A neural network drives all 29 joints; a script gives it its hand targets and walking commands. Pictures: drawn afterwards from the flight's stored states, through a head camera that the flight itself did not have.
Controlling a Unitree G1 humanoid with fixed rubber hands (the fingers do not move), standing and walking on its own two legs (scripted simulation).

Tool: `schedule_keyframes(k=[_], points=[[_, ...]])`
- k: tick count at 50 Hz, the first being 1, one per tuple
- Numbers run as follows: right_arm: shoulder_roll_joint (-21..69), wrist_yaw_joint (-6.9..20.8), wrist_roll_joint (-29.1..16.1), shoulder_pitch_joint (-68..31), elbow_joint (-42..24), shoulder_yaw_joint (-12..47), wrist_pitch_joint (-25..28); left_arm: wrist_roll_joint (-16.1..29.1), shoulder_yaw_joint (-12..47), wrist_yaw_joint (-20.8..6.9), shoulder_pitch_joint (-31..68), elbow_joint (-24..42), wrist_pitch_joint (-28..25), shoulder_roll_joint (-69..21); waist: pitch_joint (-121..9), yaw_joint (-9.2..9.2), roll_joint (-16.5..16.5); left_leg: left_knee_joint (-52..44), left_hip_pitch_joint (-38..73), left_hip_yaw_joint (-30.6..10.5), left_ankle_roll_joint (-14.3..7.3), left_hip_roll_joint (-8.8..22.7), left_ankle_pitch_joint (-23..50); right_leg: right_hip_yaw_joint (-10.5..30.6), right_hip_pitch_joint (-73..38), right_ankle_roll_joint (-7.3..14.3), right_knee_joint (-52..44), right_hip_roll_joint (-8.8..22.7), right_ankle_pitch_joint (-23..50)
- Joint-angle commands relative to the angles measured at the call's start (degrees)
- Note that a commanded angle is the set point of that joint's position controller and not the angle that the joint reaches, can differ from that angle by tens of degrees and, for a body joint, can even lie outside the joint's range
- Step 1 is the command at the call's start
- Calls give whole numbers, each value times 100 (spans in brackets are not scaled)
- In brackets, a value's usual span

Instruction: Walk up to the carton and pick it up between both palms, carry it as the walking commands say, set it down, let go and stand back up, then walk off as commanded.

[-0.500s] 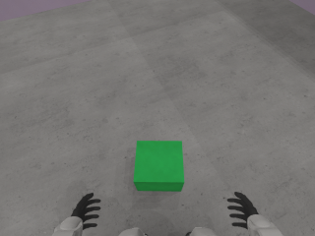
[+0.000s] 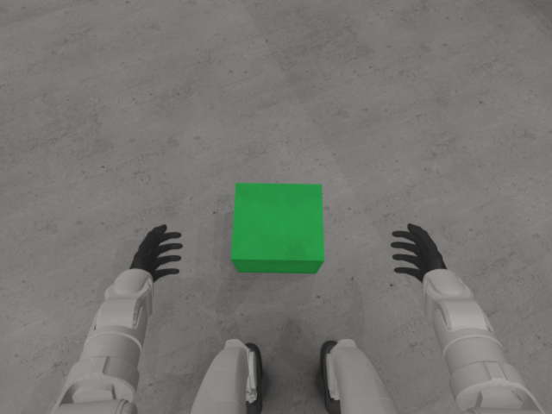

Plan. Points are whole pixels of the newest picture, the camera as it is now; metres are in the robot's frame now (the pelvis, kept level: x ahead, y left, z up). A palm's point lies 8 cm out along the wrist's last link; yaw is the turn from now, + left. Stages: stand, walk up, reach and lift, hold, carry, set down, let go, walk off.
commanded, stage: reach and lift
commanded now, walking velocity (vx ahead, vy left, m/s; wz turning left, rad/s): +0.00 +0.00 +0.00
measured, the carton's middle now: (277, 230) +0.53 +0.01 -0.62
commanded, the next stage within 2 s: none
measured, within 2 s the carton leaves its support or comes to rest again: neither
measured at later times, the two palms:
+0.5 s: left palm (160, 196) +0.45 +0.23 -0.13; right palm (393, 197) +0.44 -0.19 -0.13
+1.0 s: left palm (171, 169) +0.53 +0.23 -0.17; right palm (369, 172) +0.52 -0.17 -0.17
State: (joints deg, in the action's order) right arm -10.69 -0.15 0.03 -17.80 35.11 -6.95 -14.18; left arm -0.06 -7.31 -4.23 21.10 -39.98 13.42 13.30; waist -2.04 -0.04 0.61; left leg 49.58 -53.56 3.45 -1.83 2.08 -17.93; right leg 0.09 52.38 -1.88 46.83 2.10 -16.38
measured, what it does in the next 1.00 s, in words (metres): lowers itself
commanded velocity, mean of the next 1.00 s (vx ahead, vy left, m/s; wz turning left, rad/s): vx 0.00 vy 0.00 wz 0.00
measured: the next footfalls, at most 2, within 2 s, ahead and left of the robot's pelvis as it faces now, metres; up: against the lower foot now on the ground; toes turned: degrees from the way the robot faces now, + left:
none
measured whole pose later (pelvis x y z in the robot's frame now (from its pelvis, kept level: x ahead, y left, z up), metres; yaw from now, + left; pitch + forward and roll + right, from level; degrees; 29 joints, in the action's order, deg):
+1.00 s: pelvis -0.02 +0.00 -0.06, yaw +0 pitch +49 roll -2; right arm -10.6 -4.7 0.1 -70.4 45.1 -22.1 -11.7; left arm -1.2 -23.8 -7.2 77.2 -59.7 8.1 22.5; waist 0.4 0.2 -0.2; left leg 55.4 -90.0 3.0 -2.0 2.1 -14.0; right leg 0.2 88.9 -2.4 53.3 2.1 -13.0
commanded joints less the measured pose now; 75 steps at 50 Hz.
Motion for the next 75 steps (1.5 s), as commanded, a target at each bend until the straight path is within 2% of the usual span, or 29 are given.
schedule_keyframes(k=[1, 4, 5, 10, 12, 15, 17, 18, 19, 26, 28, 32, 34, 35, 38, 39, 44, 45, 47, 48, 49, 57, 58, 62, 65, 66, 69, 72, 75], points=[[-295, -191, -54, -1172, -194, -460, 3, -145, -768, 1, 1596, -118, -70, 1262, -2246, 0, -315, -226, 661, -239, 176, -391, 411, -336, -290, -94, 189, -383, 70], [-220, -290, -212, -1593, -138, -509, 60, -194, -1031, -46, 2005, -169, -231, 1784, -2859, 241, -215, 9, 200, -144, 158, -467, 998, -250, -607, -114, 365, -368, 830], [-202, -347, -162, -1732, -124, -610, 165, 32, -810, -135, 2158, -276, -312, 1418, -3194, 9, -574, 81, 40, -187, 142, -473, 1175, -315, -731, -125, 475, -453, 1237], [-4, -422, -506, -2210, -200, -658, 483, 6, -1032, -232, 2568, -617, -647, 1478, -3851, 208, -93, 337, 387, -337, 79, -494, 2143, -230, -3, -119, 645, -473, 1697], [-407, -472, -313, -2665, -375, -961, 657, 129, -970, -190, 3271, -63, -809, 1650, -4942, -111, -338, 576, 821, -503, 176, -448, 3131, -330, 5, -124, 892, -584, 2374], [-622, -541, -283, -3038, -176, -1204, 651, 64, -1028, -168, 3749, 9, -776, 1740, -5361, -49, 289, 660, 1107, -515, 285, -451, 3371, -256, 598, -75, 840, -566, 2247], [-646, -476, -415, -3404, -183, -1040, 613, 134, -1092, -143, 4098, -62, -718, 1931, -5289, -18, -77, 655, 1135, -578, 209, -394, 3355, -375, 814, -137, 879, -620, 2022], [-671, -449, -401, -3463, 54, -1158, 642, 243, -867, -118, 4274, -68, -701, 1641, -5268, -112, 417, 602, 1685, -698, 254, -378, 3702, -317, 1386, -51, 737, -608, 1865], [-573, -464, -294, -3247, 355, -1122, 595, 178, -1106, -117, 3715, -622, -713, 1702, -5313, -55, -135, 701, 816, -533, 190, -369, 3701, -240, 786, -86, 793, -595, 2390], [-656, -421, -274, -4557, 606, -1434, 587, -358, -1495, -86, 5367, -931, -759, 2042, -5047, 175, 80, 728, 643, -544, 158, -420, 3366, -238, 1718, -190, 947, -627, 1859], [-711, -492, -142, -4947, 780, -1531, 606, -225, -1331, -121, 5648, -1165, -779, 1954, -4901, -84, 11, 620, 232, -567, 154, -410, 2944, -335, 1636, -181, 974, -638, 1793], [-732, -505, -145, -6078, 609, -1440, 429, -507, -1634, -157, 6449, -1524, -662, 2297, -4945, 396, -123, 640, -508, -261, 72, -444, 2049, -123, 1130, -250, 948, -554, 1409], [-677, -588, 45, -6426, 586, -1629, 309, -369, -1608, -196, 6777, -1514, -619, 2466, -5344, 187, -613, 539, -588, -258, 29, -485, 1837, -244, 662, -297, 947, -536, 1323], [-683, -549, 110, -6322, 709, -1664, 295, -380, -1404, -209, 7106, -1356, -593, 2197, -5121, -20, -35, 522, -264, -315, 122, -415, 1925, -278, 1172, -232, 886, -590, 1306], [-429, -531, 266, -6391, 762, -1612, 164, -577, -1624, -323, 6965, -1837, -488, 2095, -5265, 124, -197, 567, -442, -216, 114, -461, 1904, -311, 1000, -285, 874, -606, 1287], [-731, -538, 465, -6444, 863, -1951, 148, -531, -1552, -335, 7175, -1590, -466, 2099, -5239, -128, 6, 609, -367, -290, 191, -434, 1957, -411, 1164, -262, 1004, -616, 1377], [-220, -526, 685, -6467, 607, -1809, 346, -664, -1919, -388, 6824, -1796, -655, 2084, -5195, 62, -839, 741, -1401, -352, 57, -501, 2466, -277, 541, -361, 1297, -549, 2332], [-259, -535, 608, -6049, 708, -1972, 333, -837, -1879, -364, 6703, -1523, -678, 1999, -5549, 155, -37, 807, -723, -243, 216, -531, 2898, -301, 729, -292, 1266, -577, 2346], [-220, -426, 495, -6123, 529, -1839, 417, -722, -1790, -407, 6829, -1152, -740, 1800, -5872, -10, -93, 1071, -218, -495, 240, -409, 3485, -419, 1451, -334, 1392, -596, 2380], [-235, -438, 406, -6237, -35, -1721, 510, -878, -2044, -414, 6697, -1184, -779, 1966, -5845, 342, -1, 1188, -511, -444, 180, -426, 3610, -245, 1381, -278, 1430, -570, 2657], [-405, -473, 486, -6488, -21, -1782, 579, -514, -1844, -413, 6770, -1247, -785, 1829, -5933, -1, -344, 1316, -697, -537, 140, -426, 3657, -271, 1287, -280, 1557, -540, 2762], [-657, -513, 657, -6793, 941, -1872, 410, -717, -1812, -310, 7372, -1715, -603, 1970, -4974, 1, -260, 2134, -2157, -420, 281, -482, 1540, -416, 2885, -313, 2574, -521, 840], [-658, -448, 518, -6736, 1077, -2035, 385, -979, -1788, -250, 7356, -2009, -560, 1876, -4770, 125, 346, 2226, -1670, -492, 311, -433, 1638, -434, 3873, -291, 2667, -572, 424], [-1177, -600, 608, -7676, 578, -1978, 326, -593, -1748, -77, 8229, -1046, -446, 2308, -6059, -145, -164, 2885, -1724, -322, 315, -555, 1273, -630, 3233, -286, 3322, -611, 433], [-1316, -619, 449, -7944, 944, -1965, 244, -514, -1330, 17, 8667, -1231, -268, 2175, -5759, -287, 502, 3138, -1673, -286, 358, -539, 275, -729, 3899, -202, 3732, -664, -477], [-1500, -635, 387, -8016, 664, -1932, 190, -447, -1379, 92, 9009, -353, -305, 2537, -6924, -287, 409, 3273, -876, -292, 342, -564, 725, -730, 3378, -175, 3791, -678, -223], [-1667, -721, 303, -8101, 1131, -1873, 162, -414, -1153, 233, 8588, -1507, -160, 2480, -6537, -414, 382, 3603, -984, -385, 306, -445, 665, -929, 4129, -170, 4209, -713, -605], [-1643, -787, 8, -8450, 577, -1582, 212, -530, -1392, 330, 8603, -993, -261, 2921, -6877, 68, 205, 3942, -1389, -248, 205, -430, 842, -734, 3630, -147, 4515, -699, -241], [-1209, -731, -313, -8224, 1572, -994, 161, -52, -1094, 256, 8274, -2250, -293, 2651, -5593, 130, -124, 4319, -2833, -212, 95, -371, 460, -582, 3675, -128, 4824, -645, -192]])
